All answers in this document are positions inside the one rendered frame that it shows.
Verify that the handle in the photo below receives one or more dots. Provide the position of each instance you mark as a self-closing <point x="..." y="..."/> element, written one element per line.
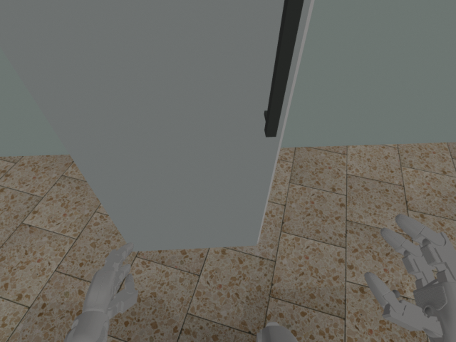
<point x="287" y="37"/>

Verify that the left robot hand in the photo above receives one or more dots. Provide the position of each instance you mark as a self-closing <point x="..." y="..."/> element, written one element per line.
<point x="106" y="282"/>

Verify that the right robot thigh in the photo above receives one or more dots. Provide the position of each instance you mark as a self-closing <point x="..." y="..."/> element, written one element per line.
<point x="275" y="334"/>

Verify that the right robot hand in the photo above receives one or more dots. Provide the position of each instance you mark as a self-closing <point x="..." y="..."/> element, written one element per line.
<point x="435" y="251"/>

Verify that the fridge door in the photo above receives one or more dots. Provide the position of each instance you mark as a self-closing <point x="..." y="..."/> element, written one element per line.
<point x="160" y="104"/>

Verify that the left robot forearm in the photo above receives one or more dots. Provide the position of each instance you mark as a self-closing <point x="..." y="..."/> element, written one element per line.
<point x="90" y="326"/>

